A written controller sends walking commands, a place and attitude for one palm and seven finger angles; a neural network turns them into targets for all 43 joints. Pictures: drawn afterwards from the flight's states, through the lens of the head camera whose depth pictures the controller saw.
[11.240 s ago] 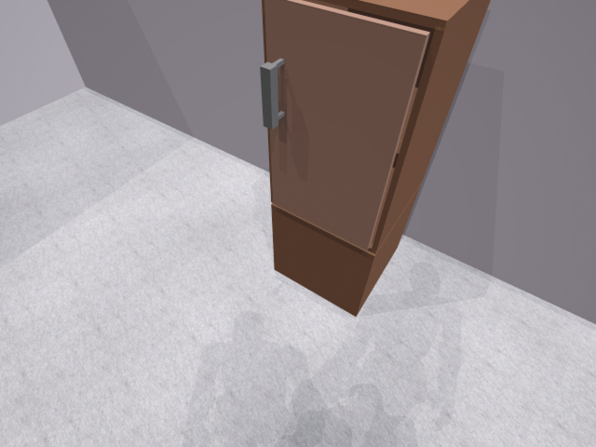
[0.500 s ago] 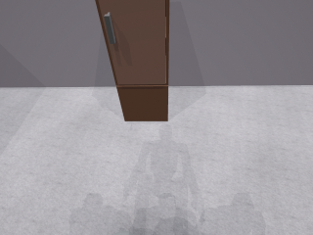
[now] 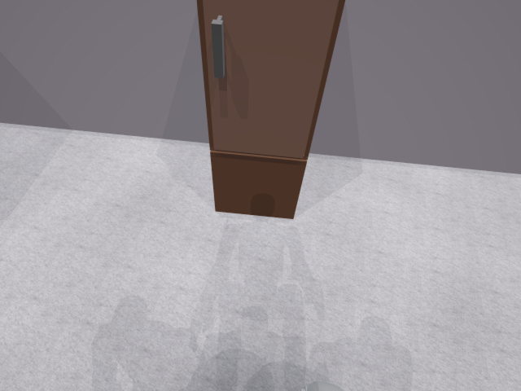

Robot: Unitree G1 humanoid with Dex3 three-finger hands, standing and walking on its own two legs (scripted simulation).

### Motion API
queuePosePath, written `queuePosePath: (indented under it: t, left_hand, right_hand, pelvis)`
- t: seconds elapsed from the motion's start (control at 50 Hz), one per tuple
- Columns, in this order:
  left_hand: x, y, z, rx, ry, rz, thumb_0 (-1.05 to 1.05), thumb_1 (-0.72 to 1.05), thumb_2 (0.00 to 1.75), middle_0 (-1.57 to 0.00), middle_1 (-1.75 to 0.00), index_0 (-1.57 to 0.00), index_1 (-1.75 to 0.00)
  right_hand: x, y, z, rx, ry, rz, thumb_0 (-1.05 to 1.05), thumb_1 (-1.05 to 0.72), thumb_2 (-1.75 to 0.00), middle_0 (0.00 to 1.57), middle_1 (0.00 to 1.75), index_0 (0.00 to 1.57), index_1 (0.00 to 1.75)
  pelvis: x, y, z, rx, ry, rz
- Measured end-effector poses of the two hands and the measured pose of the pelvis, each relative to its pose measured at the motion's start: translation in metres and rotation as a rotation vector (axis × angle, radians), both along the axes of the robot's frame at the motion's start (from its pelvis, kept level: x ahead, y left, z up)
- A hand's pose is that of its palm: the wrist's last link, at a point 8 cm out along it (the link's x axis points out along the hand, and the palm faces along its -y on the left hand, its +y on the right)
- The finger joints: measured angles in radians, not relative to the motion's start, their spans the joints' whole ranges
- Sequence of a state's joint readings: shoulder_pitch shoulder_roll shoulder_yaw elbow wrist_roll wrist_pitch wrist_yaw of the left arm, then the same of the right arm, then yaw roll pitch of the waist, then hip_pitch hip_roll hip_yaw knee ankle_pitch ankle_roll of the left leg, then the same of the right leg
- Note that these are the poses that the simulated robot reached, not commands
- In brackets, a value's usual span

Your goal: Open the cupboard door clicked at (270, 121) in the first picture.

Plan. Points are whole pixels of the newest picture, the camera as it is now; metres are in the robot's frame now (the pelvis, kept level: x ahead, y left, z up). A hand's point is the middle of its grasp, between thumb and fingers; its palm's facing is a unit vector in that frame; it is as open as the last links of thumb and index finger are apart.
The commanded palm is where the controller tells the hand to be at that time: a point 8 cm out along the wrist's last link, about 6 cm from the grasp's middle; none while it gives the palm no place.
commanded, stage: take the last steps up to it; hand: left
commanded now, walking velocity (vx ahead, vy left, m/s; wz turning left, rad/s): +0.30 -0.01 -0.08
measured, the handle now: (219, 47) +0.92 +0.20 +0.06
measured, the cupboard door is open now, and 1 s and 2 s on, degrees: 0 0 0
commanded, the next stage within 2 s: come to a stop and stand still in 0.76 s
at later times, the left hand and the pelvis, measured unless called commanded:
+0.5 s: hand (212, 314) +0.27 +0.11 -0.15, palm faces -0.02 -0.98 -0.18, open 7.3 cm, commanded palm none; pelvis +0.17 -0.05 +0.01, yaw -2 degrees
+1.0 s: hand (189, 293) +0.32 +0.17 -0.18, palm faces +0.05 -0.99 -0.15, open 7.4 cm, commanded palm none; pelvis +0.32 +0.00 +0.00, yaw -1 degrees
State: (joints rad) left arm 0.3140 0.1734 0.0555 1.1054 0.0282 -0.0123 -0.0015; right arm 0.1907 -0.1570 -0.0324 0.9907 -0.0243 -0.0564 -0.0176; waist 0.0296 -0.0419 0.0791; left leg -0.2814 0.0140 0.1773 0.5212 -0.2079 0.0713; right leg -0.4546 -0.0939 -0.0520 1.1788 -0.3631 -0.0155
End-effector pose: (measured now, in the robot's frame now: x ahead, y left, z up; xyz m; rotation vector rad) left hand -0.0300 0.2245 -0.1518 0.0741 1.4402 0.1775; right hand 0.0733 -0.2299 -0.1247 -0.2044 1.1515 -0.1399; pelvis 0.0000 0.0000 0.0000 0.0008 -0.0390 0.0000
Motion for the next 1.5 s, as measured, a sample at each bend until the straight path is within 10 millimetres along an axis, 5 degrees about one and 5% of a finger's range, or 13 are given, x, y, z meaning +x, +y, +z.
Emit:
queuePosePath:
  t: [0.1,0.2,0.32,0.42,0.5,0.64,0.76,0.84,0.98,1.18,1.32,1.5]
  left_hand:
    - [0.096,0.02,0.02,0.045,-0.168,-0.051,0.01,0.91,0.9,-0.19,-0.3,-0.2,-0.3]
    - [0.172,0.018,0.034,0.06,-0.253,-0.106,0.0,0.91,0.9,-0.19,-0.3,-0.2,-0.3]
    - [0.245,-0.012,0.035,0.05,-0.269,-0.189,0.01,0.91,0.9,-0.19,-0.3,-0.2,-0.3]
    - [0.293,-0.049,0.023,0.033,-0.291,-0.228,0.01,0.91,0.9,-0.19,-0.3,-0.2,-0.3]
    - [0.296,-0.061,0.026,0.028,-0.289,-0.148,-0.01,0.92,0.9,-0.2,-0.3,-0.2,-0.3]
    - [0.278,-0.039,0.027,0.072,-0.162,-0.085,-0.02,0.95,0.9,-0.2,-0.3,-0.2,-0.3]
    - [0.257,-0.032,0.009,0.012,0.001,-0.021,-0.01,0.93,0.9,-0.2,-0.3,-0.2,-0.3]
    - [0.263,-0.02,-0.012,-0.026,0.077,0.002,0.0,0.91,0.9,-0.2,-0.3,-0.2,-0.3]
    - [0.336,-0.002,-0.003,-0.009,-0.013,-0.032,0.01,0.91,0.9,-0.19,-0.3,-0.2,-0.3]
    - [0.412,-0.004,0.013,0.043,-0.087,-0.101,0.0,0.91,0.9,-0.19,-0.3,-0.2,-0.3]
    - [0.432,-0.029,0.019,0.108,-0.137,-0.14,0.0,0.91,0.9,-0.19,-0.3,-0.2,-0.3]
    - [0.43,-0.054,0.034,0.105,-0.158,-0.137,0.01,0.92,0.9,-0.2,-0.3,-0.2,-0.3]
  right_hand:
    - [-0.027,-0.001,0.0,0.005,0.114,-0.073,-0.01,-0.94,-0.9,0.21,0.3,0.2,0.3]
    - [-0.051,0.003,-0.002,0.038,0.237,-0.137,0.0,-0.92,-0.9,0.2,0.3,0.2,0.3]
    - [-0.06,0.005,-0.006,0.092,0.36,-0.209,0.0,-0.91,-0.9,0.2,0.3,0.2,0.3]
    - [-0.043,-0.006,-0.016,0.13,0.436,-0.248,0.0,-0.91,-0.9,0.2,0.3,0.2,0.3]
    - [0.009,-0.025,-0.013,0.116,0.405,-0.211,0.01,-0.91,-0.9,0.2,0.3,0.2,0.3]
    - [0.154,-0.049,-0.009,0.061,0.176,-0.103,0.01,-0.91,-0.9,0.2,0.29,0.2,0.3]
    - [0.272,-0.036,0.001,0.026,0.004,-0.007,0.0,-0.91,-0.9,0.2,0.29,0.19,0.3]
    - [0.322,-0.019,-0.002,-0.014,-0.08,0.03,0.0,-0.91,-0.9,0.2,0.29,0.2,0.3]
    - [0.318,0.004,0.001,-0.012,0.027,0.001,0.0,-0.92,-0.9,0.2,0.29,0.2,0.3]
    - [0.291,-0.021,-0.002,-0.011,0.168,-0.095,0.0,-0.92,-0.9,0.21,0.3,0.2,0.3]
    - [0.273,-0.058,-0.021,0.031,0.216,-0.148,0.0,-0.91,-0.9,0.21,0.3,0.2,0.3]
    - [0.272,-0.075,-0.017,0.047,0.233,-0.137,0.0,-0.91,-0.9,0.2,0.29,0.2,0.3]
  pelvis:
    - [0.03,0.006,0.01,0.005,0.007,-0.008]
    - [0.062,0.003,0.013,0.017,0.023,-0.018]
    - [0.107,-0.016,0.011,0.026,0.047,-0.042]
    - [0.148,-0.041,-0.001,0.018,0.056,-0.057]
    - [0.175,-0.05,0.005,0.009,0.049,-0.038]
    - [0.22,-0.047,0.011,-0.016,0.047,-0.013]
    - [0.265,-0.028,0.003,-0.031,0.031,-0.006]
    - [0.296,-0.009,-0.012,-0.026,0.014,-0.015]
    - [0.32,0.002,0.001,-0.006,0.008,-0.02]
    - [0.337,-0.016,0.008,-0.02,0.037,-0.033]
    - [0.34,-0.05,-0.001,0.011,0.052,-0.048]
    - [0.338,-0.06,0.011,0.037,0.041,-0.034]
